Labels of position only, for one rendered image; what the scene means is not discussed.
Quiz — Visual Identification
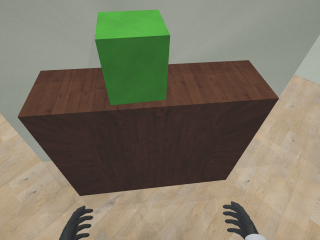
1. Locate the left robot hand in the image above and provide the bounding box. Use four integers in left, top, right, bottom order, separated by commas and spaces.
59, 205, 93, 240

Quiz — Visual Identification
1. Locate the pedestal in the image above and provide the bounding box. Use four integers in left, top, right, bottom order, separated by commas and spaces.
18, 60, 279, 196

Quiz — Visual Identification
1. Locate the right robot hand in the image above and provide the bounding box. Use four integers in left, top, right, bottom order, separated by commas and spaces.
223, 201, 259, 239

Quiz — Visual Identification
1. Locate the carton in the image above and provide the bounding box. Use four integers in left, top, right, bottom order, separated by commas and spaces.
95, 9, 170, 106

